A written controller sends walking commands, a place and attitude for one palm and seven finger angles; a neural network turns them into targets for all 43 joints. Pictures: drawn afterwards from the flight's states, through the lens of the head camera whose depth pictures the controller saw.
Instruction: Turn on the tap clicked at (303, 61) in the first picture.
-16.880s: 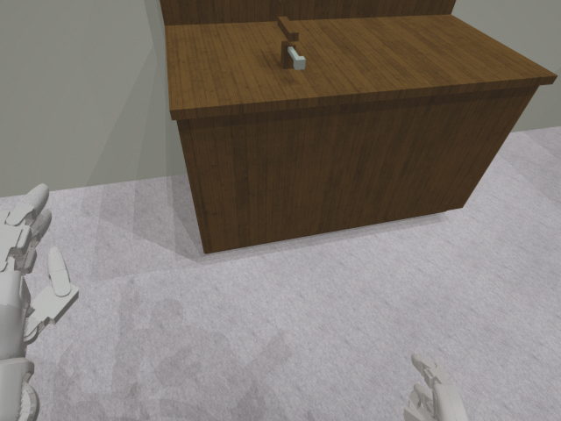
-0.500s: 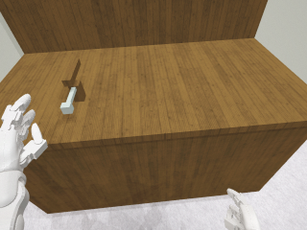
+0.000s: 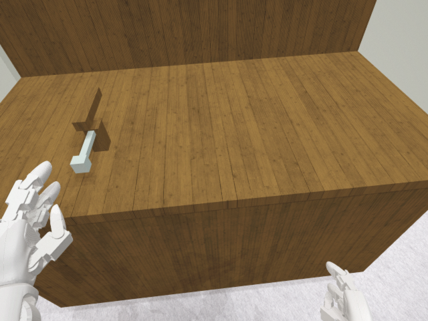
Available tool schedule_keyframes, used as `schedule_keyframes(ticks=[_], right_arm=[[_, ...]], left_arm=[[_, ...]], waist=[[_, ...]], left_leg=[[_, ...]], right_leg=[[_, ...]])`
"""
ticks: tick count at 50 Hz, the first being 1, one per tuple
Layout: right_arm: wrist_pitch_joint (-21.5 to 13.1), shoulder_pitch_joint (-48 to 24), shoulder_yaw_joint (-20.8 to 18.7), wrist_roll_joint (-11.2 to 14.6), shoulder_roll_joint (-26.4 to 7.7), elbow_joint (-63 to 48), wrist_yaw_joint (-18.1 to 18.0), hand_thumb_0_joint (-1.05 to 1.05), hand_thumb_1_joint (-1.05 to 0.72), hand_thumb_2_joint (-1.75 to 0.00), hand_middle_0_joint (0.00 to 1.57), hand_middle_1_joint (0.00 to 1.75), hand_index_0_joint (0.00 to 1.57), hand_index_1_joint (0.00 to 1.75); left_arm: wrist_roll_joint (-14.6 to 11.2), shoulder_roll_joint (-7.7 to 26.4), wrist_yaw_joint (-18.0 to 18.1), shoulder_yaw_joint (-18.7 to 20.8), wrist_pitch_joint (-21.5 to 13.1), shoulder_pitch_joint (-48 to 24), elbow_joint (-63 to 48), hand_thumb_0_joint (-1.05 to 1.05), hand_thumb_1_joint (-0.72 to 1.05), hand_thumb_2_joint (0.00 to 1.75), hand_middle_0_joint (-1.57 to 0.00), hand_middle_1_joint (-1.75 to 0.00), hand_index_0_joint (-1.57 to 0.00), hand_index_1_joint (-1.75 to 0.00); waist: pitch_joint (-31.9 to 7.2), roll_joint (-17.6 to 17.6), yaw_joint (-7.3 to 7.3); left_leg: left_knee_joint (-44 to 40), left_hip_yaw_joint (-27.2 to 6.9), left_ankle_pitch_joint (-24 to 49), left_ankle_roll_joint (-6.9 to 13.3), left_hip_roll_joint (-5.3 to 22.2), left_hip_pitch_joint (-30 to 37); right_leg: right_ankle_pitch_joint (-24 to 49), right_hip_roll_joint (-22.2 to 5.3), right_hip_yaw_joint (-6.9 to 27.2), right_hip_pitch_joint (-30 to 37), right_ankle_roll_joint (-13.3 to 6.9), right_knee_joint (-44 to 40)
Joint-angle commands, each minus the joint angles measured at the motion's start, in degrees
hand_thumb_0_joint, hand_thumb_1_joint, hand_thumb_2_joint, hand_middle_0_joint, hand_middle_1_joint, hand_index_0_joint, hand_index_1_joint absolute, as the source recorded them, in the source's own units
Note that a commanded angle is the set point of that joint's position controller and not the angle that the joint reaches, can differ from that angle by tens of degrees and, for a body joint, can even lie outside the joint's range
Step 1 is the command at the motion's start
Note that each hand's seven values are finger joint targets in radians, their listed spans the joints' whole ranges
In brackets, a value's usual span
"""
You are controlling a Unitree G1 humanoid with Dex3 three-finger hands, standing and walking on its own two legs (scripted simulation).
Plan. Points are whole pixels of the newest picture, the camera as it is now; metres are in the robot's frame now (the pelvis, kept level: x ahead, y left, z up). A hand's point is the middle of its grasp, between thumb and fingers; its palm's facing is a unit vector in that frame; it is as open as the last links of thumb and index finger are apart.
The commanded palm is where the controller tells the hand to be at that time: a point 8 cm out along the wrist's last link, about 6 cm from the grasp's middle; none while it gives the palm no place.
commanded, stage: turn the palm inward beside the body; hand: left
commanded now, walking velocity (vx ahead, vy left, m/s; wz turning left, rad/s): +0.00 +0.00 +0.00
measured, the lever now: (81, 164) +0.38 +0.33 +0.09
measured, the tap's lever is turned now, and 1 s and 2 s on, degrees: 0 0 0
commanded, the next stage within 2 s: reach beside the lever's end, fingers flat in 1.12 s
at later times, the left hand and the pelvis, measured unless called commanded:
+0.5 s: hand (54, 263) +0.16 +0.24 +0.13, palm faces +0.41 -0.90 -0.15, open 7.4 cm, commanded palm +0.11 +0.28 +0.15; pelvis -0.02 +0.01 +0.00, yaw +1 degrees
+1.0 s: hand (67, 261) +0.16 +0.22 +0.13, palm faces +0.42 -0.90 -0.13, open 7.4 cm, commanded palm +0.11 +0.27 +0.15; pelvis -0.01 +0.00 -0.01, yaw +1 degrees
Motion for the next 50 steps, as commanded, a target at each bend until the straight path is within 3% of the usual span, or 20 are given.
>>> schedule_keyframes(ticks=[1,4,6,9,10,11,12,13,15,19,21,25,27,31,34,45,46,50], right_arm=[[-3.92,-5.97,-2.15,0.47,-5.48,-9.25,-0.22,0.0,-0.9,-0.9,0.2,0.3,0.2,0.3],[-3.86,-5.9,-1.67,0.55,-5.4,-9.85,-0.21,0.0,-0.9,-0.9,0.2,0.3,0.2,0.3],[-4.07,-6.56,-1.35,0.91,-5.61,-10.07,-0.44,0.0,-0.9,-0.9,0.2,0.3,0.2,0.3],[-4.61,-6.17,-1.18,0.69,-5.87,-10.52,-0.74,0.0,-0.9,-0.9,0.2,0.3,0.2,0.3],[-4.8,-6.01,-1.17,0.65,-5.91,-10.62,-0.85,0.0,-0.9,-0.9,0.2,0.3,0.2,0.3],[-4.99,-6.89,-0.86,0.9,-5.82,-10.76,-0.87,0.0,-0.9,-0.9,0.2,0.3,0.2,0.3],[-5.06,-6.08,-0.8,0.83,-5.66,-10.75,-0.79,0.0,-0.9,-0.9,0.2,0.3,0.2,0.3],[-5.16,-6.62,-0.73,0.69,-5.62,-10.98,-0.8,0.0,-0.9,-0.9,0.2,0.3,0.2,0.3],[-5.34,-6.7,-0.66,0.61,-5.63,-10.89,-0.75,0.0,-0.9,-0.9,0.2,0.3,0.2,0.3],[-5.35,-6.72,-0.57,0.64,-5.58,-11.15,-0.48,0.0,-0.9,-0.9,0.2,0.3,0.2,0.3],[-5.41,-7.12,-0.26,1.04,-5.58,-11.34,-0.42,0.0,-0.9,-0.9,0.2,0.3,0.2,0.3],[-5.54,-6.96,-0.25,0.96,-5.76,-11.93,-0.67,0.0,-0.9,-0.9,0.2,0.3,0.2,0.3],[-5.65,-6.91,-0.18,1.2,-5.65,-12.07,-0.69,0.0,-0.9,-0.9,0.2,0.3,0.2,0.3],[-6.28,-6.95,-0.16,1.11,-5.76,-11.82,-0.81,0.0,-0.9,-0.9,0.2,0.3,0.2,0.3],[-6.71,-6.56,-0.26,1.1,-5.81,-11.58,-0.67,0.0,-0.9,-0.9,0.2,0.3,0.2,0.3],[-7.01,-5.59,-0.62,1.28,-5.91,-11.44,-0.8,0.0,-0.9,-0.9,0.2,0.3,0.2,0.3],[-7.08,-5.83,-0.57,1.49,-5.81,-11.32,-0.74,0.0,-0.9,-0.9,0.2,0.3,0.2,0.3],[-7.24,-5.4,-0.65,1.31,-5.86,-11.2,-0.59,0.0,-0.9,-0.9,0.2,0.3,0.2,0.3]], left_arm=[[-0.29,10.48,2.67,9.58,-4.19,0.3,-12.55,0.0,0.9,0.9,-0.2,-0.3,-0.2,-0.3],[-0.98,7.8,2.46,6.47,-2.58,-0.31,-12.91,0.0,0.9,0.9,-0.2,-0.3,-0.2,-0.3],[-0.98,7.54,2.4,5.71,-1.63,-0.71,-12.51,0.0,0.9,0.9,-0.2,-0.3,-0.2,-0.3],[-0.77,6.76,2.09,3.01,-1.27,-2.95,-14.67,0.0,0.9,0.9,-0.2,-0.3,-0.2,-0.3],[-0.77,7.42,2.26,3.43,-1.36,-2.71,-14.93,0.0,0.9,0.9,-0.2,-0.3,-0.2,-0.3],[-0.24,7.93,2.56,3.39,-1.33,-2.83,-15.8,0.0,0.9,0.9,-0.2,-0.3,-0.2,-0.3],[0.05,7.24,2.84,2.48,-1.45,-3.13,-15.78,0.0,0.9,0.9,-0.2,-0.3,-0.2,-0.3],[-0.07,7.29,3.14,2.52,-1.46,-2.76,-16.33,0.0,0.9,0.9,-0.2,-0.3,-0.2,-0.3],[-0.29,7.26,3.57,2.84,-1.76,-1.69,-16.08,0.0,0.9,0.9,-0.2,-0.3,-0.2,-0.3],[-0.73,6.52,4.14,2.71,-1.54,0.25,-16.99,0.0,0.9,0.9,-0.2,-0.3,-0.2,-0.3],[-0.73,6.3,4.23,2.6,-0.96,1.34,-16.48,0.0,0.9,0.9,-0.2,-0.3,-0.2,-0.3],[-1.83,5.28,3.96,1.25,0.22,1.97,-16.54,0.0,0.9,0.9,-0.2,-0.3,-0.2,-0.3],[-1.52,5.42,4.18,0.92,0.49,1.5,-17.78,0.0,0.9,0.9,-0.2,-0.3,-0.2,-0.3],[-1.91,7.28,4.96,2.97,0.17,0.9,-19.06,0.0,0.9,0.9,-0.2,-0.3,-0.2,-0.3],[-2.61,6.04,4.49,1.87,0.06,1.32,-18.59,0.0,0.9,0.9,-0.2,-0.3,-0.2,-0.3],[-3.68,6.2,3.35,2.8,2.11,2.24,-17.85,0.0,0.9,0.9,-0.2,-0.3,-0.2,-0.3],[-3.15,6.81,3.58,3.25,1.8,2.2,-18.31,0.0,0.9,0.9,-0.2,-0.3,-0.2,-0.3],[-3.4,5.98,3.47,2.38,1.15,1.81,-17.73,0.0,0.9,0.9,-0.2,-0.3,-0.2,-0.3]], waist=[[-8.85,-0.26,1.31],[-6.4,1.77,0.88],[-4.41,-0.75,0.42],[-4.04,-0.25,-0.25],[-4.19,-1.47,-0.03],[-3.79,0.82,0.16],[-3.55,-0.32,-0.23],[-3.37,1.58,0.12],[-3.27,-0.19,0.16],[-4.66,0.79,0.23],[-3.15,2.26,0.41],[-2.09,-0.88,0.13],[-2.43,0.6,0.02],[-3.09,-0.25,0.18],[-3.49,1.26,-0.16],[-4.96,-2.51,0.31],[-4.96,-0.71,0.52],[-4.33,-0.74,0.02]], left_leg=[[-3.21,1.87,17.02,2.56,0.68,2.76],[-3.91,1.4,15.13,2.29,0.93,2.07],[-4.06,1.05,13.28,2.62,1.12,1.48],[-4.73,0.14,10.32,2.69,1.22,1.82],[-5.01,-0.25,9.47,2.64,1.27,1.48],[-4.9,0.06,8.62,2.76,1.07,1.6],[-5.31,-0.43,7.24,2.52,1.24,1.33],[-5.3,-0.4,6.11,2.58,1.0,0.97],[-5.27,-0.67,5.4,2.54,1.0,0.41],[-4.67,-0.46,5.52,2.32,0.87,0.39],[-4.77,-0.48,4.51,2.25,0.87,-0.27],[-4.73,-0.94,1.92,2.54,0.74,-1.9],[-4.59,-0.83,1.11,2.6,0.61,-1.69],[-3.66,-0.8,2.07,2.71,0.51,-2.03],[-3.15,-0.64,2.26,2.62,0.39,-1.93],[-1.97,-0.25,7.06,2.78,0.35,-2.16],[-1.92,-0.02,7.68,2.78,0.29,-1.66],[-1.39,0.04,6.95,2.75,0.26,-2.2]], right_leg=[[21.43,-4.03,2.99,5.89,4.83,-6.36],[16.91,-3.77,2.23,4.12,4.38,-6.86],[14.56,-3.51,2.31,3.0,4.49,-7.56],[10.14,-3.41,2.07,1.6,4.37,-8.03],[8.85,-3.34,2.03,1.66,4.34,-8.05],[7.27,-3.23,2.35,0.92,4.21,-8.21],[5.46,-3.19,1.9,0.34,4.16,-8.05],[4.31,-3.27,2.18,0.24,4.06,-8.22],[3.62,-3.21,2.05,0.23,4.07,-8.14],[3.85,-3.12,1.69,0.38,3.97,-7.49],[2.89,-3.05,1.64,-0.43,3.84,-7.41],[0.63,-3.26,1.93,-0.56,4.17,-8.13],[-0.43,-3.26,2.14,-1.03,4.1,-8.17],[0.15,-3.42,2.68,-0.73,4.25,-8.32],[0.54,-3.63,2.88,-0.63,4.19,-8.31],[8.38,-4.36,3.88,1.88,4.98,-8.25],[8.72,-4.24,3.76,1.85,4.77,-8.1],[8.77,-4.67,4.63,1.57,5.13,-8.54]])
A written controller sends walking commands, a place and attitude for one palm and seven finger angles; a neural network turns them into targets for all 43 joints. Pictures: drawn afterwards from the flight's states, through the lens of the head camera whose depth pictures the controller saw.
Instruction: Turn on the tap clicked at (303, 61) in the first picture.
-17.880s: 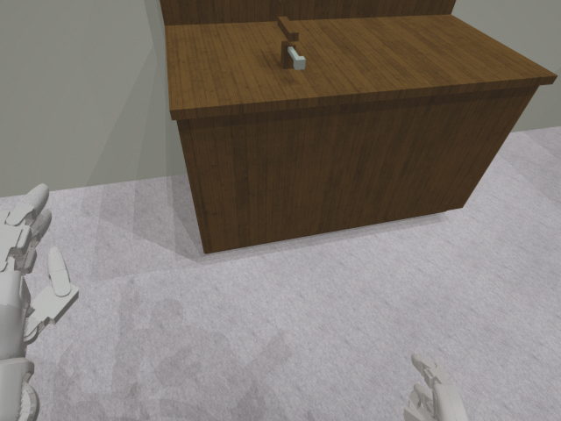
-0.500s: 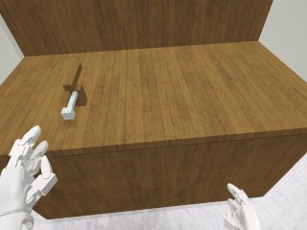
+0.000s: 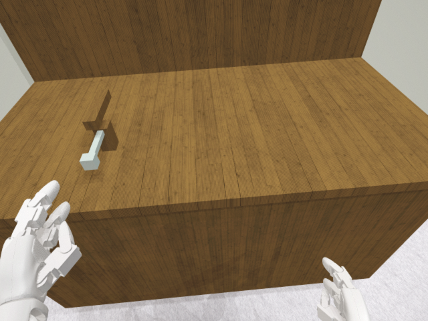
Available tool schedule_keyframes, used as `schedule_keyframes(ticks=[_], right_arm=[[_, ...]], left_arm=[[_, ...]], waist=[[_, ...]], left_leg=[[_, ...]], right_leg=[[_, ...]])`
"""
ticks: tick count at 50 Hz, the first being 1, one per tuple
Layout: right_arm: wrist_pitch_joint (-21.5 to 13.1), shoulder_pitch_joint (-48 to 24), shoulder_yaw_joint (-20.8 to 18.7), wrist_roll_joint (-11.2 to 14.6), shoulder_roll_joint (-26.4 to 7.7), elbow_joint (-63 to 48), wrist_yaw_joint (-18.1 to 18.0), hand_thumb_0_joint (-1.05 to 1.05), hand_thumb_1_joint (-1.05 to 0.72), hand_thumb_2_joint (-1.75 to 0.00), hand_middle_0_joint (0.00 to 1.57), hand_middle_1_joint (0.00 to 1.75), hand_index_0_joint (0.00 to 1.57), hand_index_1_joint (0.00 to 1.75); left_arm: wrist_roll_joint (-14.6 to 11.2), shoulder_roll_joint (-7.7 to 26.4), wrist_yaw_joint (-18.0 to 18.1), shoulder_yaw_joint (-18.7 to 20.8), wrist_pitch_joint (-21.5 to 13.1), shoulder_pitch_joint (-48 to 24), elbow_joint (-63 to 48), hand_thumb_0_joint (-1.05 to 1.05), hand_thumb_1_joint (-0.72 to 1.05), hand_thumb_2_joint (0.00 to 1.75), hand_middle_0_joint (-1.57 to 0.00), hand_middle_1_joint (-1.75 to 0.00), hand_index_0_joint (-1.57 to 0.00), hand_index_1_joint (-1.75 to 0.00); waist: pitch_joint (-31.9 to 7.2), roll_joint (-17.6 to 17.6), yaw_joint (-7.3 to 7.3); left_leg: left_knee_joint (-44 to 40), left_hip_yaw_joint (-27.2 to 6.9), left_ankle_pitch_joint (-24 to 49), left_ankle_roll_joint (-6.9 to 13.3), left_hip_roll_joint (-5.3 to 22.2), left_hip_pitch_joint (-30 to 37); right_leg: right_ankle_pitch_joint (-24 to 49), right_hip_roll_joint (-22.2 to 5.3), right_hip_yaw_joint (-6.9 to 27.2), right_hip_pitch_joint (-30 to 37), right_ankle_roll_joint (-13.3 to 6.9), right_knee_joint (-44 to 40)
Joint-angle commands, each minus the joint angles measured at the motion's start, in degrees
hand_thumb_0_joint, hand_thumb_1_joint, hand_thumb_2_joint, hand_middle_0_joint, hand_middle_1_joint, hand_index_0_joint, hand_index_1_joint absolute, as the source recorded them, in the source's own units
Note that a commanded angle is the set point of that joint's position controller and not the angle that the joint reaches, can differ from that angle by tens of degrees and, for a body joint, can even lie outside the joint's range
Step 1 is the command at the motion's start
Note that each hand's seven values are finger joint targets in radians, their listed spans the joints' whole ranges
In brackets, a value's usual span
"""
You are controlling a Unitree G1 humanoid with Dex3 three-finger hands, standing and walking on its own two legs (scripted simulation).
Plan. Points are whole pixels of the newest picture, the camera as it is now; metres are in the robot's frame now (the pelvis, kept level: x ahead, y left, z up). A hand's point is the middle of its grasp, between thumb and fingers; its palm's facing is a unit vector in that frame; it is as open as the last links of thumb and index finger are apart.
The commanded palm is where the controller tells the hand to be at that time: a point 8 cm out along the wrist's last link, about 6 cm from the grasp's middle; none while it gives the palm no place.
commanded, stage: turn the palm inward beside the body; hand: left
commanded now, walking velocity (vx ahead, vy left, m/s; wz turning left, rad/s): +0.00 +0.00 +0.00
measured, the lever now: (90, 161) +0.39 +0.32 +0.09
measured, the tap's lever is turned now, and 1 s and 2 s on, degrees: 0 0 0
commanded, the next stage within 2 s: reach beside the lever's end, fingers flat in 0.12 s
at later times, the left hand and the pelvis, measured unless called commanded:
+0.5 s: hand (72, 236) +0.20 +0.24 +0.13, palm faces +0.43 -0.89 -0.14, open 7.4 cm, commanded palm +0.16 +0.29 +0.14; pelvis +0.01 -0.01 +0.00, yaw +0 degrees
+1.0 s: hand (68, 214) +0.24 +0.28 +0.12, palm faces +0.43 -0.90 -0.11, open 7.5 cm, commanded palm +0.21 +0.32 +0.13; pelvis +0.00 +0.01 +0.01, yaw -1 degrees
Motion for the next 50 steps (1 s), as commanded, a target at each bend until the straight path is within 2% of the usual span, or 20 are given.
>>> schedule_keyframes(ticks=[1,2,5,7,14,16,18,22,24,27,33,36,39,40,41,44,45,46,47,50], right_arm=[[-4.05,-7.03,-2.44,0.17,-5.55,-9.36,-0.51,0.0,-0.9,-0.9,0.2,0.3,0.2,0.3],[-4.0,-6.56,-2.49,0.2,-5.49,-9.46,-0.44,0.0,-0.9,-0.9,0.2,0.3,0.2,0.3],[-3.96,-6.39,-2.67,0.06,-5.74,-9.7,-0.54,0.0,-0.9,-0.9,0.2,0.3,0.2,0.3],[-3.86,-6.44,-2.55,0.23,-5.52,-9.71,-0.56,0.0,-0.9,-0.9,0.2,0.3,0.2,0.3],[-3.52,-6.13,-2.77,0.13,-5.77,-9.08,-0.85,0.0,-0.9,-0.9,0.2,0.3,0.2,0.3],[-3.29,-6.72,-2.79,0.29,-5.81,-8.45,-1.11,0.0,-0.9,-0.9,0.2,0.3,0.2,0.3],[-3.1,-6.43,-2.79,0.29,-5.75,-8.44,-1.17,0.0,-0.9,-0.9,0.2,0.3,0.2,0.3],[-3.1,-6.39,-2.79,0.4,-5.97,-7.48,-1.5,0.0,-0.9,-0.9,0.2,0.3,0.2,0.3],[-3.17,-6.31,-3.02,0.37,-6.08,-7.35,-1.5,0.0,-0.9,-0.9,0.2,0.3,0.2,0.3],[-3.44,-5.96,-2.96,0.51,-5.99,-7.27,-1.4,0.0,-0.9,-0.9,0.2,0.3,0.2,0.3],[-2.85,-6.47,-3.1,0.67,-6.36,-6.78,-1.83,0.0,-0.9,-0.9,0.2,0.3,0.2,0.3],[-2.75,-7.38,-2.99,0.63,-6.4,-6.84,-1.94,0.0,-0.9,-0.9,0.2,0.3,0.2,0.3],[-2.39,-6.34,-3.39,0.3,-6.49,-6.54,-1.84,0.0,-0.9,-0.9,0.2,0.3,0.2,0.3],[-2.35,-6.55,-3.28,0.21,-6.42,-6.57,-1.77,0.0,-0.9,-0.9,0.2,0.3,0.2,0.3],[-2.3,-6.67,-3.05,0.35,-6.54,-6.53,-1.78,0.0,-0.9,-0.9,0.2,0.3,0.2,0.3],[-2.22,-6.48,-3.06,0.31,-6.7,-6.04,-1.84,0.0,-0.9,-0.9,0.2,0.3,0.2,0.3],[-2.22,-6.34,-3.27,0.2,-6.75,-5.99,-1.84,0.0,-0.9,-0.9,0.2,0.3,0.2,0.3],[-2.19,-6.82,-3.17,0.36,-6.8,-5.99,-1.85,0.0,-0.9,-0.9,0.2,0.3,0.2,0.3],[-1.96,-6.05,-3.3,0.33,-6.8,-5.97,-1.84,0.0,-0.9,-0.9,0.2,0.3,0.2,0.3],[-1.41,-6.46,-3.27,0.35,-7.16,-5.69,-2.15,0.0,-0.9,-0.9,0.2,0.3,0.2,0.3]], left_arm=[[0.64,8.63,0.67,6.45,-5.09,-3.46,-12.93,0.0,0.9,0.9,-0.2,-0.3,-0.2,-0.3],[0.81,7.8,0.58,5.45,-5.06,-3.47,-13.1,0.0,0.9,0.9,-0.2,-0.3,-0.2,-0.3],[0.5,8.38,0.25,6.05,-4.95,-2.83,-12.84,0.0,0.9,0.9,-0.2,-0.3,-0.2,-0.3],[0.6,8.11,0.09,5.78,-4.77,-2.86,-13.25,0.0,0.9,0.9,-0.2,-0.3,-0.2,-0.3],[0.02,8.21,0.04,7.07,-4.84,-4.51,-10.07,0.0,0.9,0.9,-0.2,-0.3,-0.2,-0.3],[0.06,10.28,0.3,9.49,-4.82,-6.78,-8.79,0.0,0.9,0.9,-0.2,-0.3,-0.2,-0.3],[0.08,9.53,-0.24,8.55,-4.85,-8.32,-7.44,0.0,0.9,0.9,-0.2,-0.3,-0.2,-0.3],[-0.51,11.28,-1.25,10.29,-5.25,-12.7,-5.14,0.0,0.9,0.9,-0.2,-0.3,-0.2,-0.3],[-0.83,11.66,-1.93,11.0,-5.52,-12.17,-4.17,0.0,0.9,0.9,-0.2,-0.3,-0.2,-0.3],[-0.6,11.04,-2.5,10.43,-6.01,-12.6,-3.04,0.0,0.9,0.9,-0.2,-0.3,-0.2,-0.3],[-1.03,12.4,-2.34,12.2,-5.26,-17.2,2.85,0.0,0.9,0.9,-0.2,-0.3,-0.2,-0.3],[-0.41,13.13,-1.58,12.48,-5.53,-20.89,2.28,0.0,0.9,0.9,-0.2,-0.29,-0.2,-0.29],[-0.18,14.21,-1.47,13.74,-6.14,-21.36,3.86,0.0,0.9,0.9,-0.19,-0.28,-0.19,-0.28],[-0.1,13.14,-1.72,12.57,-6.41,-21.57,3.84,0.0,0.9,0.9,-0.19,-0.28,-0.19,-0.28],[0.15,14.08,-1.6,13.12,-6.71,-22.94,4.46,0.0,0.9,0.9,-0.19,-0.28,-0.19,-0.28],[0.18,13.18,-2.4,11.57,-7.55,-26.43,6.6,0.0,0.9,0.9,-0.19,-0.27,-0.19,-0.27],[0.14,13.41,-2.46,12.26,-7.55,-25.52,7.93,0.0,0.9,0.9,-0.19,-0.27,-0.19,-0.27],[0.33,13.95,-2.45,12.79,-7.66,-25.47,7.83,0.0,0.9,0.9,-0.19,-0.26,-0.19,-0.26],[0.26,13.5,-2.64,12.54,-7.54,-25.31,9.07,0.0,0.9,0.9,-0.19,-0.26,-0.19,-0.26],[0.02,14.64,-2.99,13.11,-6.99,-29.31,12.33,0.0,0.9,0.9,-0.18,-0.25,-0.18,-0.25]], waist=[[-2.19,-1.42,0.08],[-2.6,-0.86,0.05],[-3.62,-3.37,0.22],[-3.89,-1.57,0.25],[-3.0,-5.16,-0.11],[-2.8,-3.65,-0.11],[-2.74,-2.25,-0.36],[-4.5,-2.66,-0.84],[-6.05,-3.09,-0.41],[-6.25,-0.21,-0.26],[-2.95,-4.43,-0.64],[-3.67,-1.02,-0.52],[-6.44,-1.77,-0.57],[-6.77,0.12,-0.58],[-5.96,-0.39,-0.84],[-5.27,0.42,-1.52],[-5.81,-0.36,-1.13],[-6.27,0.94,-0.93],[-6.5,-1.16,-1.08],[-5.12,-2.12,-1.32]], left_leg=[[-4.65,1.47,7.79,3.03,0.29,0.24],[-4.87,1.49,8.1,2.97,0.24,0.47],[-4.84,1.35,8.41,3.08,0.27,0.28],[-4.78,1.54,8.72,3.02,0.2,0.62],[-4.71,1.38,8.84,3.04,0.19,-0.13],[-4.53,1.48,8.71,3.0,0.24,0.08],[-4.82,1.61,8.78,2.92,0.14,0.39],[-4.86,1.45,8.73,2.84,0.18,0.39],[-4.93,1.41,9.86,2.76,0.27,0.62],[-5.45,1.72,11.32,2.73,0.13,1.92],[-6.86,1.38,8.79,2.71,0.3,0.42],[-7.13,1.68,8.75,2.79,0.07,1.57],[-7.24,1.71,10.51,2.56,0.18,2.08],[-7.21,1.88,10.99,2.56,0.08,2.47],[-7.39,1.65,10.7,2.59,0.17,2.36],[-7.9,1.39,10.17,2.49,0.24,2.78],[-8.05,1.37,10.48,2.45,0.35,2.97],[-7.95,1.55,11.46,2.51,0.28,3.51],[-8.25,1.4,11.64,2.38,0.38,3.22],[-8.69,1.28,9.86,2.43,0.35,2.17]], right_leg=[[9.51,-4.65,6.16,2.86,5.27,-10.57],[9.67,-4.53,5.75,2.95,5.1,-10.14],[10.86,-4.65,5.93,3.86,5.4,-10.18],[11.42,-4.73,6.03,3.9,5.34,-10.14],[12.95,-4.86,6.24,3.99,5.94,-10.32],[12.82,-4.95,6.96,3.87,5.94,-10.78],[12.34,-4.94,6.67,3.64,5.7,-10.71],[13.55,-5.39,7.76,4.95,6.14,-11.09],[15.79,-5.52,7.78,6.31,6.28,-10.74],[16.52,-4.94,6.65,5.84,5.62,-10.15],[11.38,-4.4,6.4,4.55,5.62,-11.42],[10.23,-4.33,6.59,4.45,5.25,-11.6],[12.68,-4.17,6.21,5.89,5.21,-10.77],[13.1,-4.11,6.12,5.76,5.06,-10.56],[12.59,-3.93,5.86,5.26,4.94,-10.52],[11.8,-3.63,5.43,4.37,4.65,-10.43],[11.98,-3.46,5.25,4.77,4.58,-10.39],[12.98,-3.47,5.24,5.06,4.43,-10.29],[13.3,-3.36,5.06,5.21,4.52,-10.12],[11.27,-3.31,5.28,4.59,4.65,-10.67]])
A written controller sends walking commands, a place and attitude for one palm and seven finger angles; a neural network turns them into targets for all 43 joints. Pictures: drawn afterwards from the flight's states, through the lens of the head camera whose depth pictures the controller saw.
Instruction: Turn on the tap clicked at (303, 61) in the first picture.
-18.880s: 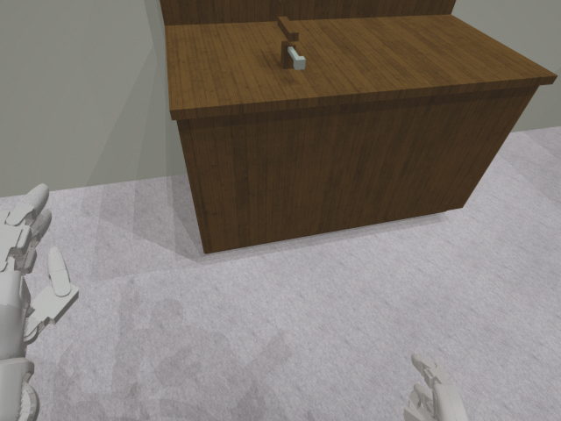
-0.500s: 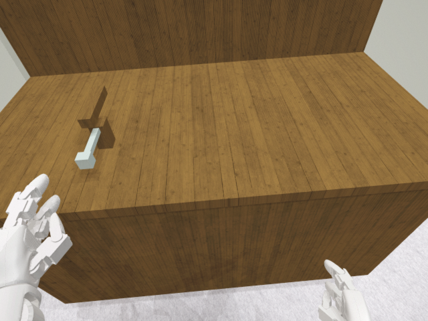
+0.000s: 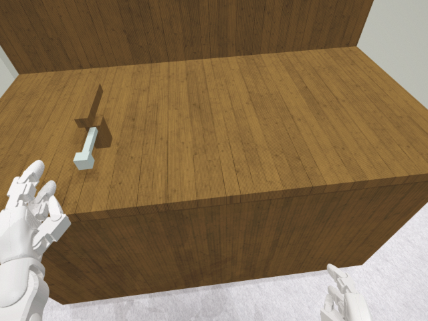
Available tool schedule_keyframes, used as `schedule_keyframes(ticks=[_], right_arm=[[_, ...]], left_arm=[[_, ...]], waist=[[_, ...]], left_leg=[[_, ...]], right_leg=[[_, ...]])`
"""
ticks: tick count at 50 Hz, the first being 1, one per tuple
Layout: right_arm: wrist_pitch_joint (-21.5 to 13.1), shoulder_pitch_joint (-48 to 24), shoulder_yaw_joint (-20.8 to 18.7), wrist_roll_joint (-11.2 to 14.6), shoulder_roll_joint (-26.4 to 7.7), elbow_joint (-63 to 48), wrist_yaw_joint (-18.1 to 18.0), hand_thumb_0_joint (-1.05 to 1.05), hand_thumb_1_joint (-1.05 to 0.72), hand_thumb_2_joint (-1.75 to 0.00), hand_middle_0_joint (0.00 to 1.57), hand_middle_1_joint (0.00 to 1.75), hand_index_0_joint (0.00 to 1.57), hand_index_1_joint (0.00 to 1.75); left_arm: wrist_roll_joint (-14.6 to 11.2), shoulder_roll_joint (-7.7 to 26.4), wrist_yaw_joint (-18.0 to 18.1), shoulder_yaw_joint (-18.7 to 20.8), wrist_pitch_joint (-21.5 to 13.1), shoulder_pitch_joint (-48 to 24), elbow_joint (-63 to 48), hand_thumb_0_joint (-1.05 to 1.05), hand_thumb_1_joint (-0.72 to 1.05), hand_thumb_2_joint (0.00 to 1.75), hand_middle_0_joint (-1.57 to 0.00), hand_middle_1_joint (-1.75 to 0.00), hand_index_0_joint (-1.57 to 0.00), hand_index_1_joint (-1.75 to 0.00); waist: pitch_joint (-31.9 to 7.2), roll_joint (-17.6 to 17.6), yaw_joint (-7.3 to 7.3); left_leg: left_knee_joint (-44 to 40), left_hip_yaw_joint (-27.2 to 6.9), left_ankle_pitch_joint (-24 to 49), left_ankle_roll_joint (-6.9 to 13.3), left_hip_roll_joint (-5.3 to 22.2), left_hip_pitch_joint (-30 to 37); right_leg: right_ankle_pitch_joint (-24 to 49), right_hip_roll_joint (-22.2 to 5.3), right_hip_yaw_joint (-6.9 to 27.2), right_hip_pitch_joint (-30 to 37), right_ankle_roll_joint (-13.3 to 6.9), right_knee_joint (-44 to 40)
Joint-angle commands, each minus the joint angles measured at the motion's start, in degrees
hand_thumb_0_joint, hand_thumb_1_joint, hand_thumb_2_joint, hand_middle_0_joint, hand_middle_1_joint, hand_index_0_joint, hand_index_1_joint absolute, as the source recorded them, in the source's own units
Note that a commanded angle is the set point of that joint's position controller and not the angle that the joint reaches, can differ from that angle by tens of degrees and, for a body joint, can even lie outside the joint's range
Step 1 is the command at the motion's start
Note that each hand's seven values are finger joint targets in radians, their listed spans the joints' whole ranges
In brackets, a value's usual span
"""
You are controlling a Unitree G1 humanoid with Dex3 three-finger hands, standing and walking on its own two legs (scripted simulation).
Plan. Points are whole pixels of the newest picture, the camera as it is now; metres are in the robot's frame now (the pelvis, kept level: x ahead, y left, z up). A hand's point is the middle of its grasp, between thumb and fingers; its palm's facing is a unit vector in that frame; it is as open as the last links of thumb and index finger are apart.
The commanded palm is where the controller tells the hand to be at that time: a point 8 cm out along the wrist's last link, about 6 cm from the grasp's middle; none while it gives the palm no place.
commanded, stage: reach beside the lever's end, fingers flat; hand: left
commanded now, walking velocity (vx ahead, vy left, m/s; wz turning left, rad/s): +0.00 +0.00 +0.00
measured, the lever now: (84, 160) +0.39 +0.32 +0.09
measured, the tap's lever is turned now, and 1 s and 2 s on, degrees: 0 0 0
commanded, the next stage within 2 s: push the lever round in 1.42 s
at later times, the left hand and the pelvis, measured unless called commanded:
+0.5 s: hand (59, 197) +0.29 +0.31 +0.10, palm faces +0.47 -0.88 -0.09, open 7.7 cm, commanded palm +0.25 +0.35 +0.10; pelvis +0.00 +0.01 +0.00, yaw +0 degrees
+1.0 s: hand (63, 178) +0.34 +0.34 +0.08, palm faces +0.47 -0.88 -0.10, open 7.8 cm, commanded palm +0.30 +0.38 +0.08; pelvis +0.00 +0.02 +0.00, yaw -1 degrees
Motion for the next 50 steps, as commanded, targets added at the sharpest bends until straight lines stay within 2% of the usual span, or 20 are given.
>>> schedule_keyframes(ticks=[1,6,10,11,12,16,18,21,25,26,30,31,36,37,40,43,44,46,48,50], right_arm=[[-2.91,-6.04,-2.69,0.28,-6.84,-8.35,-1.12,0.0,-0.9,-0.9,0.2,0.3,0.2,0.3],[-2.39,-5.92,-2.81,-0.14,-6.7,-8.43,-1.02,0.0,-0.9,-0.9,0.2,0.3,0.2,0.3],[-1.45,-5.04,-2.97,-0.4,-7.02,-7.86,-0.81,0.0,-0.9,-0.9,0.2,0.3,0.2,0.3],[-1.16,-5.52,-2.98,-0.17,-6.93,-7.76,-0.89,0.0,-0.9,-0.9,0.2,0.3,0.2,0.3],[-0.98,-5.38,-2.86,-0.2,-6.79,-7.78,-0.88,0.0,-0.9,-0.9,0.2,0.3,0.2,0.3],[-0.43,-5.41,-2.94,-0.08,-7.13,-7.51,-1.17,0.0,-0.9,-0.9,0.2,0.3,0.2,0.3],[-0.2,-4.88,-3.04,-0.08,-7.49,-7.4,-1.28,0.0,-0.9,-0.9,0.2,0.3,0.2,0.3],[0.08,-4.63,-3.1,-0.17,-7.65,-7.09,-1.44,0.0,-0.9,-0.9,0.2,0.3,0.2,0.3],[0.48,-3.74,-3.19,-0.46,-7.73,-6.76,-1.35,0.0,-0.9,-0.9,0.2,0.3,0.2,0.3],[0.65,-3.64,-3.24,-0.4,-7.8,-6.55,-1.4,0.0,-0.9,-0.9,0.2,0.3,0.2,0.3],[1.78,-2.64,-3.39,-0.43,-8.23,-6.56,-1.4,0.0,-0.9,-0.9,0.2,0.3,0.2,0.3],[2.24,-2.77,-3.25,-0.33,-8.29,-6.32,-1.48,0.0,-0.9,-0.9,0.2,0.3,0.2,0.3],[3.51,-0.75,-3.76,-0.71,-8.23,-6.68,-0.9,0.0,-0.9,-0.9,0.2,0.3,0.2,0.3],[3.73,-0.29,-3.87,-0.81,-8.15,-6.85,-0.68,0.0,-0.9,-0.9,0.2,0.3,0.2,0.3],[4.58,0.64,-4.0,-0.65,-8.62,-6.2,-0.62,0.0,-0.9,-0.9,0.2,0.3,0.2,0.3],[5.33,1.53,-4.08,-0.39,-9.04,-5.97,-0.74,0.0,-0.9,-0.9,0.2,0.3,0.2,0.3],[5.48,1.91,-4.18,-0.5,-9.28,-5.79,-0.8,0.0,-0.9,-0.9,0.2,0.3,0.2,0.3],[5.91,2.2,-4.13,-0.46,-9.35,-5.66,-0.94,0.0,-0.9,-0.9,0.2,0.3,0.2,0.3],[6.15,3.05,-4.32,-0.8,-9.33,-5.5,-0.83,0.0,-0.9,-0.9,0.2,0.3,0.2,0.3],[6.48,3.76,-4.46,-1.04,-9.52,-5.16,-0.72,0.0,-0.9,-0.9,0.2,0.3,0.2,0.3]], left_arm=[[0.33,13.21,0.18,7.07,-3.98,-11.82,-8.31,0.0,0.9,0.9,-0.18,-0.25,-0.18,-0.25],[1.46,13.89,0.52,7.01,-5.12,-15.78,-8.07,0.0,0.9,0.9,-0.18,-0.24,-0.18,-0.24],[1.07,15.0,-0.27,8.18,-5.81,-17.48,-3.21,0.0,0.9,0.9,-0.18,-0.23,-0.18,-0.23],[1.41,16.66,-0.27,9.98,-5.9,-17.05,-2.22,0.0,0.9,0.9,-0.18,-0.22,-0.18,-0.22],[1.47,15.15,-0.63,7.97,-6.11,-19.61,-2.26,0.0,0.9,0.9,-0.17,-0.22,-0.17,-0.22],[1.21,16.8,-1.45,9.66,-6.08,-21.34,1.53,0.0,0.9,0.9,-0.17,-0.21,-0.17,-0.21],[1.15,16.52,-1.82,8.66,-6.16,-24.97,3.54,0.0,0.9,0.9,-0.17,-0.21,-0.17,-0.21],[1.7,18.72,-2.01,10.14,-7.29,-27.83,4.75,0.0,0.9,0.9,-0.17,-0.2,-0.17,-0.2],[2.2,17.9,-2.41,8.21,-8.44,-32.07,7.3,0.0,0.9,0.9,-0.16,-0.19,-0.16,-0.19],[2.43,19.44,-2.22,9.81,-8.65,-31.69,8.55,0.0,0.9,0.9,-0.16,-0.19,-0.16,-0.19],[2.26,21.66,-2.87,11.62,-8.28,-32.99,14.18,0.0,0.9,0.9,-0.16,-0.18,-0.16,-0.18],[2.87,23.03,-2.76,12.29,-8.32,-34.13,15.13,0.0,0.9,0.9,-0.16,-0.17,-0.16,-0.17],[3.45,25.04,-3.08,14.22,-9.78,-35.26,15.92,0.0,0.9,0.9,-0.15,-0.16,-0.15,-0.16],[3.36,23.48,-3.39,13.01,-10.04,-34.92,16.69,0.0,0.9,0.9,-0.15,-0.16,-0.15,-0.16],[3.02,24.71,-4.42,13.74,-10.67,-37.21,21.12,0.0,0.9,0.9,-0.15,-0.15,-0.15,-0.15],[3.26,24.66,-5.52,12.86,-10.81,-40.24,24.36,0.0,0.9,0.9,-0.15,-0.15,-0.15,-0.15],[3.19,25.35,-5.84,12.98,-11.1,-42.41,24.63,0.0,0.9,0.9,-0.15,-0.15,-0.15,-0.15],[3.95,26.87,-6.11,13.37,-11.73,-44.39,24.91,0.0,0.9,0.9,-0.15,-0.15,-0.15,-0.15],[4.34,27.23,-6.1,12.84,-12.8,-47.2,24.86,0.0,0.9,0.9,-0.15,-0.15,-0.15,-0.15],[4.44,28.49,-6.01,14.05,-14.0,-47.02,26.28,0.0,0.9,0.9,-0.15,-0.15,-0.15,-0.15]], waist=[[-6.35,-1.98,-0.07],[-9.68,2.58,0.16],[-9.56,-1.0,-0.4],[-9.7,0.67,0.42],[-9.36,1.87,-0.6],[-9.3,1.47,-0.25],[-8.98,-0.52,-1.23],[-10.05,1.05,-1.07],[-10.78,1.89,-2.18],[-11.01,2.2,-1.56],[-10.94,-0.37,-1.66],[-10.79,1.52,-1.59],[-15.37,2.78,-1.23],[-15.31,3.11,-1.56],[-13.13,0.88,-2.51],[-12.12,1.45,-3.3],[-12.47,0.11,-3.84],[-13.23,3.67,-3.63],[-15.16,4.35,-4.17],[-16.08,2.85,-3.95]], left_leg=[[-6.09,0.11,7.88,1.6,0.61,1.86],[-6.29,0.17,10.58,1.19,0.65,4.45],[-6.22,0.14,10.75,1.17,0.75,3.17],[-6.3,0.36,11.2,1.18,0.77,3.2],[-6.42,0.44,10.85,1.07,0.74,3.72],[-6.61,0.26,10.28,1.24,0.8,3.19],[-6.48,0.16,9.67,1.43,0.78,2.98],[-6.48,-0.05,9.85,1.44,0.78,3.38],[-6.34,-0.28,8.66,1.31,0.8,3.72],[-6.19,-0.19,9.08,1.41,0.83,3.47],[-6.17,-0.1,8.32,1.54,0.76,1.15],[-5.99,0.12,8.37,1.68,0.75,1.09],[-4.89,0.29,14.59,1.47,0.92,2.68],[-4.69,0.54,15.28,1.43,0.83,2.77],[-4.38,0.38,12.73,1.68,1.02,0.46],[-4.28,0.36,12.3,1.76,0.97,0.02],[-3.98,0.26,11.75,1.94,1.01,0.11],[-3.78,0.39,11.54,1.94,0.95,0.3],[-3.53,0.1,12.19,1.74,1.0,1.65],[-3.15,-0.17,13.55,1.71,1.19,1.51]], right_leg=[[8.59,-2.92,3.95,4.16,3.67,-8.19],[10.63,-2.76,3.7,4.85,3.1,-7.32],[11.76,-2.49,3.58,5.11,3.3,-7.14],[12.0,-2.46,3.73,5.69,3.04,-7.11],[11.66,-2.55,3.62,4.76,3.1,-7.13],[11.0,-2.34,3.63,4.91,2.98,-7.48],[10.8,-2.25,3.71,4.15,3.18,-7.55],[10.5,-2.15,3.67,4.34,2.98,-7.26],[9.3,-1.92,3.55,2.84,2.96,-7.01],[9.71,-1.91,3.79,3.46,2.84,-7.0],[9.89,-2.0,3.97,4.09,3.11,-7.01],[9.81,-2.04,4.18,3.95,3.04,-7.0],[15.89,-1.68,3.89,6.1,2.81,-5.42],[16.61,-1.61,3.9,5.69,2.9,-5.29],[14.97,-1.37,4.05,4.01,3.09,-5.46],[14.43,-1.33,3.95,2.54,3.04,-5.32],[14.15,-1.28,4.06,2.12,3.16,-5.44],[13.38,-1.37,4.35,1.78,2.94,-5.22],[13.35,-1.15,4.31,1.21,2.83,-4.84],[14.37,-0.93,4.15,1.59,2.71,-4.28]])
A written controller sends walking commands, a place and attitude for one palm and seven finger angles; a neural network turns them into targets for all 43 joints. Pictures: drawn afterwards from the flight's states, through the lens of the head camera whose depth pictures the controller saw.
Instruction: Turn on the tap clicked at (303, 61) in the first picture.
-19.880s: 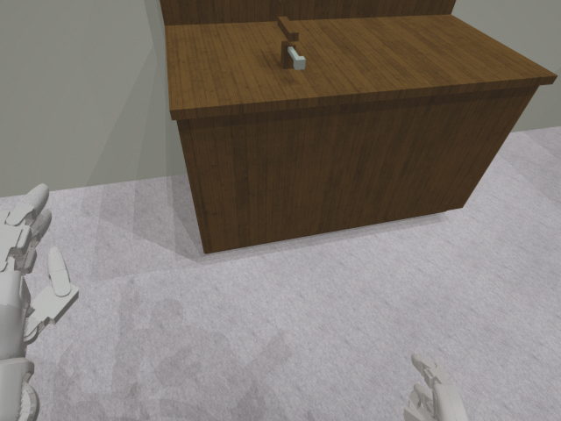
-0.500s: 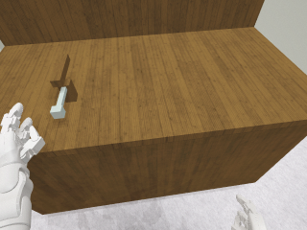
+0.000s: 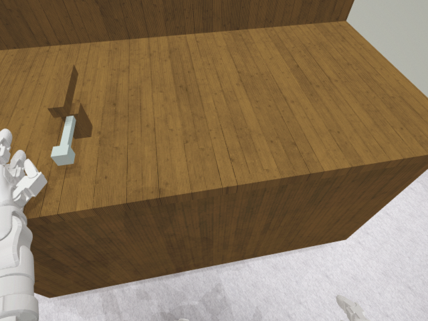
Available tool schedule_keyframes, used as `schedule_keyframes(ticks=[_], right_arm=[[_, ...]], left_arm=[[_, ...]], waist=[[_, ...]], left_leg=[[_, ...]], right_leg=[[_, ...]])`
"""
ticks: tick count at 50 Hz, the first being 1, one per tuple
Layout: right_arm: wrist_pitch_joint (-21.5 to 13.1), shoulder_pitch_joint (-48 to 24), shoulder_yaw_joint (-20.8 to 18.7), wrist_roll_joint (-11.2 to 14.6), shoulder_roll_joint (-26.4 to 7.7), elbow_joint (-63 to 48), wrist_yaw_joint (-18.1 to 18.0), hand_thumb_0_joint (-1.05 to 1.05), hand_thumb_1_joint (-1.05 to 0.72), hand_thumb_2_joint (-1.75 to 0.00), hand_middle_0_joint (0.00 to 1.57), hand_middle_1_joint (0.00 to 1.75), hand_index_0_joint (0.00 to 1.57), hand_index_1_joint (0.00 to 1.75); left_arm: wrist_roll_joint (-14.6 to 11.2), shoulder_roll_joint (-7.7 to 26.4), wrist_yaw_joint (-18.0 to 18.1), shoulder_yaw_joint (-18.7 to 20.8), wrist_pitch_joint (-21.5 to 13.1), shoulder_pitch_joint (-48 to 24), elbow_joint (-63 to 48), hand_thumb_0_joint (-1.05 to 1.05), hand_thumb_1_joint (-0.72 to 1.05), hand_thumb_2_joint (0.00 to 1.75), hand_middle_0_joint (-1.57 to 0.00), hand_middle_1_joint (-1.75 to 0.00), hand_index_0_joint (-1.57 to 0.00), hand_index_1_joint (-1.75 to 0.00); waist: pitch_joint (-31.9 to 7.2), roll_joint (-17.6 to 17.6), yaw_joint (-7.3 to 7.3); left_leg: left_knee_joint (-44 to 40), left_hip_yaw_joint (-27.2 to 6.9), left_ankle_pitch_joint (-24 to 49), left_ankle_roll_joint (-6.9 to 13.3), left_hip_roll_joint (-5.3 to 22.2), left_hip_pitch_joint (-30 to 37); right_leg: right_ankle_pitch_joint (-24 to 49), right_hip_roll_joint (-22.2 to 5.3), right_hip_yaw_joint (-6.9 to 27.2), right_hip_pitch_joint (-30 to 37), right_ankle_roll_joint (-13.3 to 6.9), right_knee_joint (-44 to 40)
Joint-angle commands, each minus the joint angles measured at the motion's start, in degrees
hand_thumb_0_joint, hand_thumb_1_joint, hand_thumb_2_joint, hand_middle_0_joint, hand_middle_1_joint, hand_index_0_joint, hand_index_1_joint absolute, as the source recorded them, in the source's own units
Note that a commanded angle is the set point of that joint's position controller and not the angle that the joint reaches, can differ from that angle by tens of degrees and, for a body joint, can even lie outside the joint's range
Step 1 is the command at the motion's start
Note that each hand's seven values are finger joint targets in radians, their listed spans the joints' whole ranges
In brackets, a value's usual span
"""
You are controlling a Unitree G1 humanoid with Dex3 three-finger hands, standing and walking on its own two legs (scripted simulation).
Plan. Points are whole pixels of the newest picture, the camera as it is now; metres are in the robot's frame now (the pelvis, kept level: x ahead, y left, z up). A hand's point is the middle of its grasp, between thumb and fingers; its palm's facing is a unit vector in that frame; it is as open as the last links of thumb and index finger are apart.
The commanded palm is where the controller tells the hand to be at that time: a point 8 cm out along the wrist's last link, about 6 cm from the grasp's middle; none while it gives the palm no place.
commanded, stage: reach beside the lever's end, fingers flat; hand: left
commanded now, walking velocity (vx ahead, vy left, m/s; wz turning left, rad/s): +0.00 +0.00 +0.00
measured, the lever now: (63, 155) +0.38 +0.31 +0.09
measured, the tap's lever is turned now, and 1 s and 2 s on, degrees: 0 0 19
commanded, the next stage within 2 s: push the lever round in 0.42 s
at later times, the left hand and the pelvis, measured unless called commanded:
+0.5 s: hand (38, 177) +0.34 +0.34 +0.08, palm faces +0.49 -0.87 -0.08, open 7.8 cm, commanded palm +0.30 +0.37 +0.08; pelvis +0.00 +0.01 +0.00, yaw +0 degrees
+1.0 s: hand (55, 176) +0.34 +0.31 +0.08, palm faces +0.48 -0.88 -0.08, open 7.8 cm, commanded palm +0.30 +0.34 +0.08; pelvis +0.00 +0.01 +0.00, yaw -1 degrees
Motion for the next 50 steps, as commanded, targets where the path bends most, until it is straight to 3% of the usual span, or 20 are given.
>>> schedule_keyframes(ticks=[1,3,5,6,8,11,12,19,25,30,32,33,34,36,37,41,45,46,47,50], right_arm=[[-2.05,0.83,-3.46,-0.48,-8.46,-6.28,-0.74,0.0,-0.9,-0.9,0.2,0.3,0.2,0.3],[-1.55,1.38,-3.71,-0.49,-8.37,-6.54,-0.4,0.0,-0.9,-0.9,0.2,0.3,0.2,0.3],[-1.2,1.09,-3.62,-0.28,-8.17,-7.13,-0.06,0.0,-0.9,-0.9,0.2,0.3,0.2,0.3],[-0.92,1.22,-3.71,-0.24,-8.3,-7.18,0.03,0.0,-0.9,-0.9,0.2,0.3,0.2,0.3],[-0.45,1.4,-3.68,0.01,-8.44,-7.82,0.22,0.0,-0.9,-0.9,0.2,0.3,0.2,0.3],[-0.23,1.04,-3.76,0.03,-8.35,-8.52,0.31,0.0,-0.9,-0.9,0.2,0.3,0.2,0.3],[-0.2,1.15,-3.77,-0.03,-8.24,-8.76,0.42,0.0,-0.9,-0.9,0.2,0.3,0.2,0.3],[-0.2,0.96,-3.9,-0.59,-8.01,-7.76,0.31,0.0,-0.9,-0.9,0.2,0.3,0.2,0.3],[-0.35,0.14,-3.41,-0.04,-8.03,-7.6,-0.6,0.0,-0.9,-0.9,0.2,0.3,0.2,0.3],[-0.38,-0.08,-3.36,-0.1,-7.96,-7.97,-0.65,0.0,-0.9,-0.9,0.2,0.3,0.2,0.3],[-0.25,-0.2,-3.16,-0.19,-7.75,-8.05,-0.42,0.0,-0.9,-0.9,0.2,0.3,0.2,0.3],[-0.14,-0.07,-3.2,-0.21,-7.75,-7.97,-0.32,0.0,-0.9,-0.9,0.2,0.3,0.2,0.3],[-0.14,-0.13,-3.21,-0.39,-7.73,-8.26,-0.18,0.0,-0.9,-0.9,0.2,0.3,0.2,0.3],[0.07,-0.21,-3.37,-0.51,-7.8,-8.58,0.05,0.0,-0.9,-0.9,0.2,0.3,0.2,0.3],[0.16,-0.06,-3.39,-0.53,-7.66,-8.65,0.16,0.0,-0.9,-0.9,0.2,0.3,0.2,0.3],[0.2,-0.44,-3.51,-0.72,-7.34,-9.0,0.66,0.0,-0.9,-0.9,0.2,0.3,0.2,0.3],[0.44,-0.74,-3.58,-0.44,-7.3,-8.8,0.66,0.0,-0.9,-0.9,0.2,0.3,0.2,0.3],[0.57,-0.96,-3.54,-0.28,-7.38,-8.48,0.42,0.0,-0.9,-0.9,0.2,0.3,0.2,0.3],[0.56,-0.93,-3.39,-0.23,-7.28,-8.51,0.39,0.0,-0.9,-0.9,0.2,0.3,0.2,0.3],[0.59,-1.26,-3.31,-0.14,-7.51,-8.03,-0.16,0.0,-0.9,-0.9,0.2,0.3,0.2,0.3]], left_arm=[[0.54,20.26,0.24,5.12,-7.2,-18.01,-12.5,0.0,0.9,0.9,-0.15,-0.15,-0.15,-0.15],[0.34,20.1,0.05,5.54,-7.66,-16.43,-11.36,0.0,0.9,0.9,-0.15,-0.15,-0.15,-0.15],[0.04,18.69,-0.42,4.77,-7.24,-13.84,-10.84,0.0,0.9,0.9,-0.15,-0.15,-0.15,-0.15],[0.16,19.71,-0.31,6.24,-6.91,-11.89,-10.13,0.0,0.9,0.9,-0.15,-0.15,-0.15,-0.15],[-0.26,18.59,-0.62,5.4,-5.77,-10.49,-8.81,0.0,0.9,0.9,-0.15,-0.15,-0.15,-0.15],[-0.3,19.03,0.02,6.32,-5.72,-10.24,-11.63,0.0,0.9,0.9,-0.15,-0.15,-0.15,-0.15],[-0.27,17.26,0.19,4.68,-5.82,-10.4,-12.65,0.0,0.9,0.9,-0.15,-0.15,-0.15,-0.15],[0.38,17.35,1.76,4.56,-8.51,-13.45,-16.36,0.0,0.9,0.9,-0.15,-0.15,-0.15,-0.15],[0.02,14.87,0.08,0.91,-6.4,-16.21,-14.45,0.0,0.9,0.9,-0.15,-0.15,-0.15,-0.15],[-0.1,14.56,1.1,1.19,-5.46,-15.14,-13.52,0.0,0.9,0.9,-0.15,-0.15,-0.15,-0.15],[0.43,13.47,2.02,-0.01,-5.53,-16.06,-14.45,0.0,0.9,0.9,-0.15,-0.15,-0.15,-0.15],[0.6,14.64,2.51,1.2,-5.52,-15.89,-13.73,0.0,0.9,0.9,-0.15,-0.15,-0.15,-0.15],[0.6,13.16,2.78,-0.01,-5.64,-16.2,-14.46,0.0,0.9,0.9,-0.15,-0.15,-0.15,-0.15],[1.15,14.62,3.77,1.84,-5.82,-12.99,-15.37,0.0,0.9,0.9,-0.15,-0.15,-0.15,-0.15],[1.23,13.98,3.98,0.76,-6.12,-14.95,-16.94,0.0,0.9,0.9,-0.15,-0.15,-0.15,-0.15],[1.42,13.24,4.69,1.08,-6.6,-11.09,-19.39,0.0,0.9,0.9,-0.15,-0.15,-0.15,-0.15],[0.72,11.41,4.68,0.01,-5.72,-10.71,-18.38,0.0,0.9,0.9,-0.15,-0.15,-0.15,-0.15],[0.85,12.92,4.92,1.45,-5.68,-10.85,-18.22,0.0,0.9,0.9,-0.15,-0.15,-0.15,-0.15],[0.79,11.02,4.72,-0.56,-5.44,-11.83,-17.85,0.0,0.9,0.9,-0.15,-0.15,-0.15,-0.15],[0.64,12.6,4.85,0.24,-5.32,-15.53,-16.42,0.0,0.9,0.9,-0.15,-0.15,-0.15,-0.15]], waist=[[-17.91,4.3,-0.07],[-19.3,3.32,0.15],[-18.15,5.42,0.61],[-18.39,5.27,1.34],[-16.71,2.74,1.15],[-16.13,3.54,1.59],[-16.39,3.7,0.98],[-16.13,4.87,-0.15],[-15.02,5.07,-0.98],[-15.43,2.78,-0.14],[-15.81,4.95,-0.38],[-15.17,4.49,-0.02],[-15.75,3.33,-0.31],[-17.22,3.93,0.97],[-18.22,4.1,0.2],[-18.41,5.77,1.32],[-16.2,3.18,0.46],[-15.65,2.82,0.67],[-15.39,2.65,0.0],[-13.52,1.01,-0.62]], left_leg=[[-4.85,-1.07,15.0,0.5,0.88,7.6],[-4.89,-1.05,16.4,0.21,1.02,7.72],[-5.03,-0.69,16.29,0.12,0.95,7.28],[-4.99,-0.83,16.96,0.22,0.99,7.06],[-5.41,-0.76,16.1,0.3,1.07,5.47],[-5.82,-1.06,16.75,0.21,1.33,6.04],[-5.75,-0.96,17.03,0.18,1.34,6.68],[-5.52,-1.54,15.3,-0.43,1.61,7.95],[-6.28,-1.99,11.95,-0.52,1.46,8.15],[-6.53,-2.35,12.07,-0.8,1.5,7.89],[-6.23,-2.1,13.14,-0.89,1.47,8.54],[-6.34,-2.36,13.09,-1.19,1.54,7.95],[-6.17,-2.19,13.8,-1.11,1.51,8.2],[-5.75,-2.03,16.65,-1.12,1.57,8.54],[-5.58,-1.91,18.0,-1.38,1.66,9.3],[-5.14,-1.65,21.02,-1.63,1.74,9.71],[-5.53,-1.03,17.32,-1.1,1.54,7.73],[-5.57,-0.97,16.76,-0.77,1.59,7.18],[-5.76,-0.9,15.48,-0.62,1.41,7.0],[-6.19,-0.95,10.2,-0.02,1.22,5.19]], right_leg=[[14.18,-1.19,3.43,7.7,1.57,-4.02],[15.35,-1.08,3.2,8.48,1.63,-3.6],[15.21,-1.14,3.24,8.35,1.53,-3.75],[15.4,-1.11,3.2,8.85,1.46,-3.77],[15.29,-1.04,3.03,8.73,1.68,-3.94],[14.74,-0.92,2.77,8.56,1.48,-4.13],[14.83,-0.88,2.71,8.06,1.6,-4.0],[11.89,-0.54,2.7,5.67,1.37,-3.66],[9.22,-0.75,2.64,4.39,1.21,-4.54],[9.33,-0.73,2.26,5.03,1.25,-4.49],[10.12,-0.88,2.44,4.8,1.25,-4.25],[9.89,-0.82,2.34,4.83,1.13,-4.2],[10.66,-0.8,2.26,5.09,1.26,-4.06],[12.45,-0.81,2.41,6.51,1.15,-3.68],[13.52,-0.85,2.39,6.75,1.22,-3.4],[15.14,-0.83,2.52,7.8,1.11,-3.22],[14.65,-0.86,2.61,7.74,1.37,-3.87],[14.59,-0.92,2.74,8.15,1.33,-4.07],[13.97,-0.97,2.81,7.76,1.43,-4.17],[10.32,-1.05,3.22,6.72,1.6,-5.05]])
